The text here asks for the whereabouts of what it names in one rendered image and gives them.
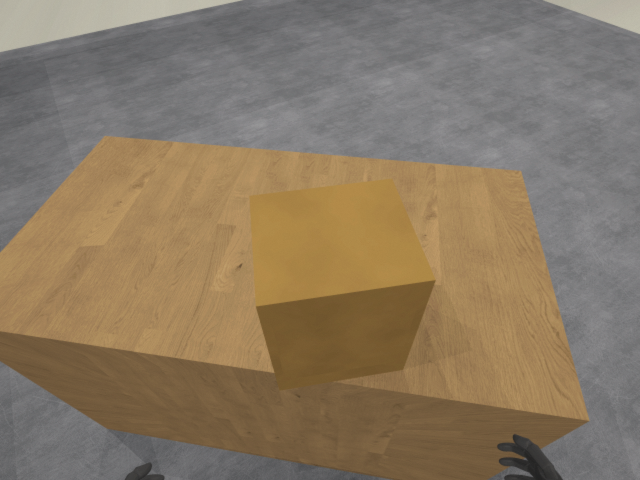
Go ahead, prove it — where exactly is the robot right hand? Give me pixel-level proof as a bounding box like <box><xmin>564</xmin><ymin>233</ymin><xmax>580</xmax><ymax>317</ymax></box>
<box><xmin>497</xmin><ymin>434</ymin><xmax>563</xmax><ymax>480</ymax></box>

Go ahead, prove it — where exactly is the carton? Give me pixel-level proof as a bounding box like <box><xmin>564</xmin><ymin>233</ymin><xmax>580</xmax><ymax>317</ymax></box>
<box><xmin>249</xmin><ymin>179</ymin><xmax>436</xmax><ymax>391</ymax></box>

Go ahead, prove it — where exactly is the pedestal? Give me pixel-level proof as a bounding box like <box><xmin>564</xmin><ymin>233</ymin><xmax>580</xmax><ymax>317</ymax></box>
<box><xmin>0</xmin><ymin>136</ymin><xmax>590</xmax><ymax>480</ymax></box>

